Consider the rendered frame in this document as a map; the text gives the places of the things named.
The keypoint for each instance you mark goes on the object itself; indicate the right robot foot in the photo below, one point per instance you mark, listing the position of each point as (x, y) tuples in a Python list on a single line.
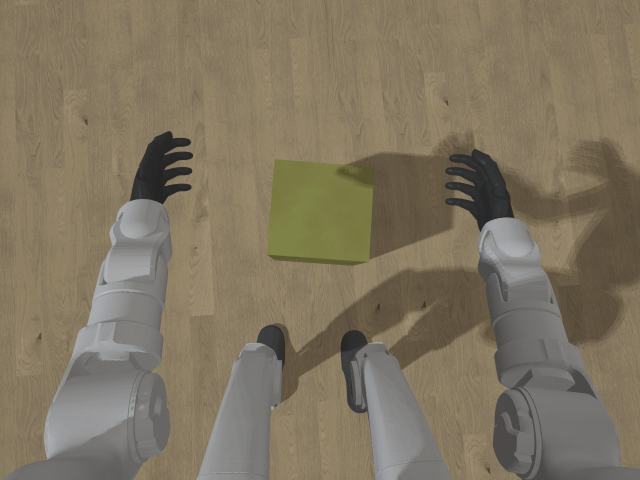
[(351, 342)]

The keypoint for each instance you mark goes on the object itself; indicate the right robot forearm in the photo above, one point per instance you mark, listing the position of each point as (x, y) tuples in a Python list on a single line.
[(533, 348)]

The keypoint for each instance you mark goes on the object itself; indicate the robot foot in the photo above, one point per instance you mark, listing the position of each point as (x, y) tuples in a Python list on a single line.
[(273, 337), (351, 342)]

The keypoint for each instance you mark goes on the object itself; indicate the left robot foot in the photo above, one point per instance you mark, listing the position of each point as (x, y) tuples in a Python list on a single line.
[(273, 337)]

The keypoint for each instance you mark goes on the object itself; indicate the carton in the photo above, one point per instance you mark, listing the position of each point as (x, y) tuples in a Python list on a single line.
[(320, 213)]

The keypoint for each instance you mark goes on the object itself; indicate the robot left upper arm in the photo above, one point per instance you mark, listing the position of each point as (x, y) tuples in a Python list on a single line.
[(103, 427)]

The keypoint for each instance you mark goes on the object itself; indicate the robot left hand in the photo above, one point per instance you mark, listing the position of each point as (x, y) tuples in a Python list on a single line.
[(151, 176)]

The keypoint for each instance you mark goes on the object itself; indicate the robot right hand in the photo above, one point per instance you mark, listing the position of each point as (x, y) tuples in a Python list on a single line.
[(491, 198)]

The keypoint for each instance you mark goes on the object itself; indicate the robot right upper arm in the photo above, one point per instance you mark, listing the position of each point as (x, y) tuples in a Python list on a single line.
[(544, 434)]

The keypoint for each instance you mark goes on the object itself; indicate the left robot forearm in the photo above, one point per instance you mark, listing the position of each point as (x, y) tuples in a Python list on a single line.
[(123, 330)]

